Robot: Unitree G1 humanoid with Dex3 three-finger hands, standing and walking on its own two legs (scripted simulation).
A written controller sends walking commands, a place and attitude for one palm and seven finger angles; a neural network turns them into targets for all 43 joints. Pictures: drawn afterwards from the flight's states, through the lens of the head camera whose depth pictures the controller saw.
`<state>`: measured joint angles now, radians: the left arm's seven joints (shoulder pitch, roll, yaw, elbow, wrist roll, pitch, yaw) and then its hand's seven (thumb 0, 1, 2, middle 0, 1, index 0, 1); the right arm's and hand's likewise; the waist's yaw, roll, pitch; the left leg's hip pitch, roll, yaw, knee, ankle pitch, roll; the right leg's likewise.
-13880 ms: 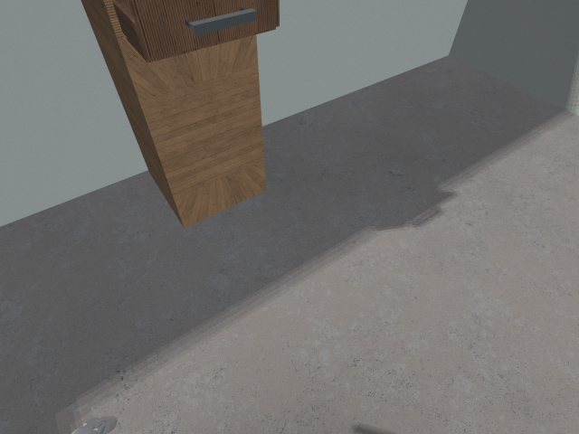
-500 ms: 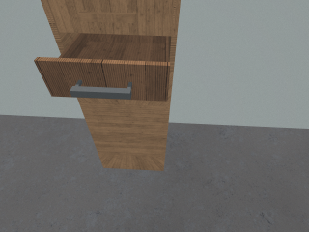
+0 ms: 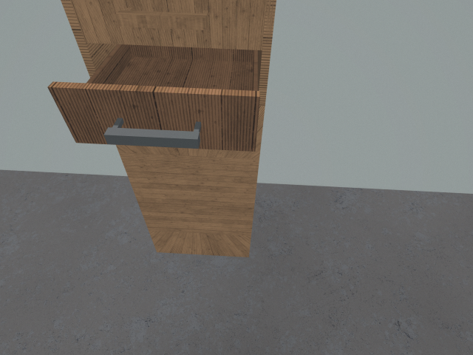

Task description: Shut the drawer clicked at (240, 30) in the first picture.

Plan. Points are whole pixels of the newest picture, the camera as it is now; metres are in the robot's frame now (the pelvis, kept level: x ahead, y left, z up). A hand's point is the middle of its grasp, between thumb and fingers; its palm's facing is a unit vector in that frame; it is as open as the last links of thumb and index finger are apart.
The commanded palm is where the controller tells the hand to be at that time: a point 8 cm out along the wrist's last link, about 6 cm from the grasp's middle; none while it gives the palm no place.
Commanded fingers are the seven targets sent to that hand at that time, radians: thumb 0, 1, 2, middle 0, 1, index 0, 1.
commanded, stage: look again from close up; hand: left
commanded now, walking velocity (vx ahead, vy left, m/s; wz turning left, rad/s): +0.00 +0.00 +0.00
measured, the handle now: (155, 131) +0.47 +0.19 +0.13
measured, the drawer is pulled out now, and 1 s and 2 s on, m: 0.19 0.19 0.19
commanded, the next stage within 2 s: shuffle to correct the standing spot in 0.16 s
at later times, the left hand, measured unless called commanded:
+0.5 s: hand out of the picture -0.01 +0.15 -0.18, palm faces +0.07 -0.99 -0.14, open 7.3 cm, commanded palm none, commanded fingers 0.00 0.90 0.90 -0.20 -0.30 -0.20 -0.30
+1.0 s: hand out of the picture +0.06 +0.19 -0.18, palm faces +0.01 -0.97 -0.24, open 7.3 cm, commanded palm none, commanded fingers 0.00 0.90 0.90 -0.20 -0.30 -0.20 -0.30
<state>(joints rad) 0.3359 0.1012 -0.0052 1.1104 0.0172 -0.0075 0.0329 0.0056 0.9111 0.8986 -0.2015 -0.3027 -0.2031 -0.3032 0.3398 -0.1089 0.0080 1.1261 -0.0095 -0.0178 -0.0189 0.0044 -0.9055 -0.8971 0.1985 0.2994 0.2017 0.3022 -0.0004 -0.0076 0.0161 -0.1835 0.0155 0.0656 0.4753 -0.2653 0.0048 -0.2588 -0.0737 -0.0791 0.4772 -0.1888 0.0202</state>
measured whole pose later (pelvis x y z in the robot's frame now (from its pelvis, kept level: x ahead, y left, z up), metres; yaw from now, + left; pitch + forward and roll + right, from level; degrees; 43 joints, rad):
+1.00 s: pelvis +0.03 +0.00 -0.01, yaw +0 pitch -1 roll +1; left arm 0.28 0.19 0.02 1.00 0.02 0.01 0.03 0.01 0.92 0.90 -0.20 -0.30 -0.20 -0.30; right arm 0.27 -0.17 -0.03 1.04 -0.02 -0.01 -0.02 0.02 -0.92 -0.90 0.20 0.30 0.20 0.30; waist -0.01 0.00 0.04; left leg -0.19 0.02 0.07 0.54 -0.34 0.00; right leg -0.28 -0.07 -0.07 0.57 -0.27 0.02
